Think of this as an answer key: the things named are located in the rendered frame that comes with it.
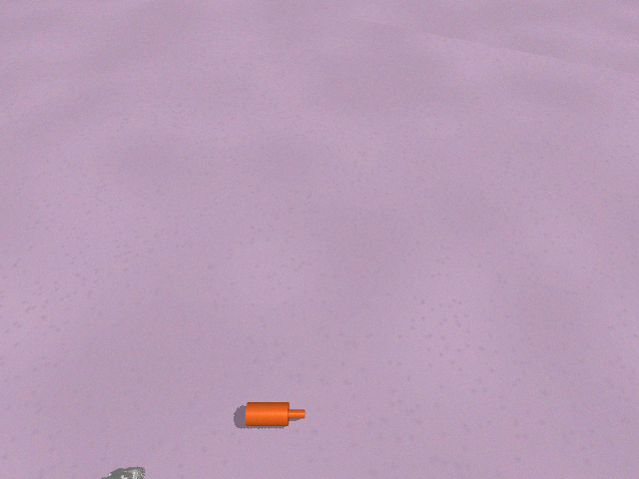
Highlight bottle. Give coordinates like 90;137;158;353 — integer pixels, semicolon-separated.
246;402;305;426

